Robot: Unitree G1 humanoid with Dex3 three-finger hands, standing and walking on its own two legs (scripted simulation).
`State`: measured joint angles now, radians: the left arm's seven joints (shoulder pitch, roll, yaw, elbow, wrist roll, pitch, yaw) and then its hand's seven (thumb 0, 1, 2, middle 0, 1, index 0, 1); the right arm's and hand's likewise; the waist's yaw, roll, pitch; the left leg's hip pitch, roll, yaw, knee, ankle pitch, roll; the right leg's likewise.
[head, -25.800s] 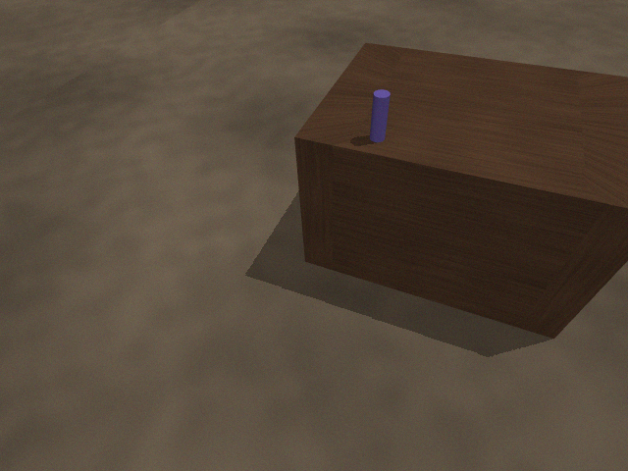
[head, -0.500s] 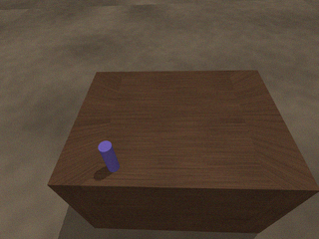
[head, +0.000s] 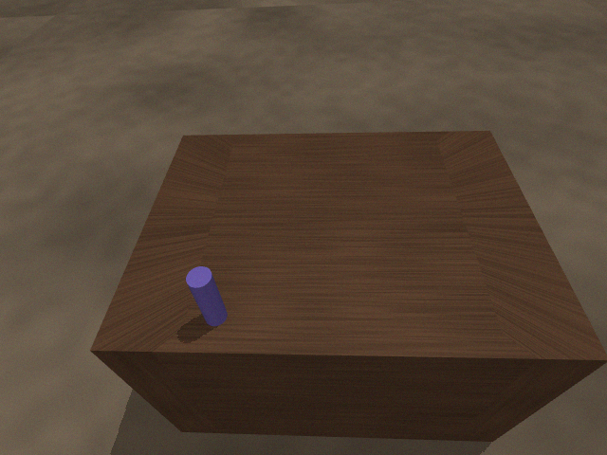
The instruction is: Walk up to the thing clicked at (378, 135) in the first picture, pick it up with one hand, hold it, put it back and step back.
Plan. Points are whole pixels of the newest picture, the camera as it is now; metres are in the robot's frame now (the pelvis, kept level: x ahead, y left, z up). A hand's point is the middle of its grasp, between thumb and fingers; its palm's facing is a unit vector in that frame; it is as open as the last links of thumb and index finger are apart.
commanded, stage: stand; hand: left
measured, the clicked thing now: (208, 298) +0.41 +0.20 -0.11
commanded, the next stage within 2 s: step back in 0.32 s
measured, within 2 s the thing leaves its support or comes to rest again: neither
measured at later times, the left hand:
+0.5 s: hand out of the picture +0.08 +0.28 -0.16, palm faces +0.01 -0.93 -0.38, open 7.4 cm
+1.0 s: hand out of the picture +0.00 +0.32 -0.18, palm faces -0.08 -0.91 -0.40, open 7.4 cm
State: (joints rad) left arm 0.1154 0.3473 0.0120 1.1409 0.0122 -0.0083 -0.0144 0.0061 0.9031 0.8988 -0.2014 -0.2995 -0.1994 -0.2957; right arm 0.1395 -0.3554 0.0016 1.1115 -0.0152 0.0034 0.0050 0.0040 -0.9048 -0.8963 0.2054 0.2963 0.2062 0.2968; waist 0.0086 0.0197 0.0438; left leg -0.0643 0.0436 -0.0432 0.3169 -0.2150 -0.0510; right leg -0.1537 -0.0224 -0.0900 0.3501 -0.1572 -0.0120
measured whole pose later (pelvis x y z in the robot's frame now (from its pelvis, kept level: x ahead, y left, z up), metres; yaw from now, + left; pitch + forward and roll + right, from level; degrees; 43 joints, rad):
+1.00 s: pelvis -0.11 +0.06 -0.03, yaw -4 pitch -2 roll -1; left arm 0.13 0.37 0.08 0.91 0.02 0.05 0.00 0.01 0.90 0.90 -0.20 -0.30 -0.20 -0.30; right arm 0.11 -0.38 -0.04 0.84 -0.01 0.05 -0.01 0.00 -0.90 -0.90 0.21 0.30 0.21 0.30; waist 0.00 0.02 0.20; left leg -0.38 0.05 0.05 0.73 -0.32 0.01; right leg -0.26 0.04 0.04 0.67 -0.38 -0.01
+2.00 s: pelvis -0.38 +0.05 -0.02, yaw -2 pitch -2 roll +2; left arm 0.16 0.37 0.07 0.79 0.04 0.04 0.01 0.01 0.90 0.90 -0.21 -0.30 -0.20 -0.30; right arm 0.19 -0.42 -0.05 0.86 -0.01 0.06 -0.02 0.01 -0.91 -0.90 0.21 0.30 0.21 0.30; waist 0.01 0.03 0.15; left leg -0.40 -0.08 -0.08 0.99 -0.51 -0.02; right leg -0.34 -0.04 0.00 0.67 -0.30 -0.01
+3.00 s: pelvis -0.65 +0.04 -0.02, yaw -1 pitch -4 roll +0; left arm 0.25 0.39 0.08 1.02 0.03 0.01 -0.02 0.01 0.90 0.90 -0.20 -0.30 -0.20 -0.30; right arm 0.18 -0.36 -0.04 0.98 -0.04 0.02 0.02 0.01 -0.90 -0.90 0.21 0.30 0.21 0.30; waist 0.02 0.01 0.06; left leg -0.23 0.03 -0.01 0.63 -0.34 0.00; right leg -0.26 0.01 0.00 0.61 -0.31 -0.02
